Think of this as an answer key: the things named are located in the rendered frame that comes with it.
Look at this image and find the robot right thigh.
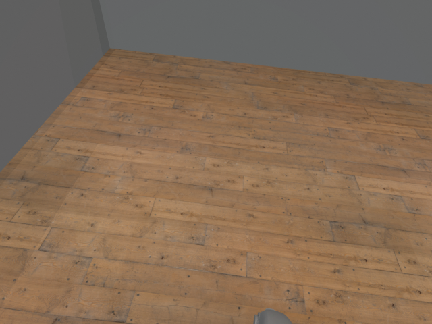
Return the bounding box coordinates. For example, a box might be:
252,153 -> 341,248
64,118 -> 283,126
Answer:
253,310 -> 292,324

